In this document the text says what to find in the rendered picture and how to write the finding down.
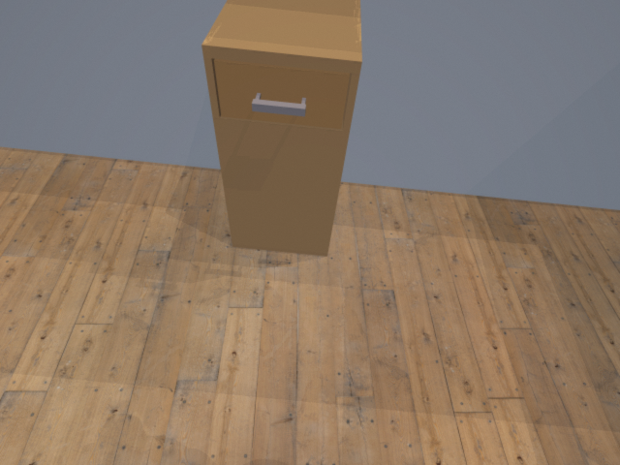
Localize drawer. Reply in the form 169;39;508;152
214;59;350;129

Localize handle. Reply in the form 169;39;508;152
252;93;306;116

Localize cabinet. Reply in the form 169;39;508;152
201;0;362;256

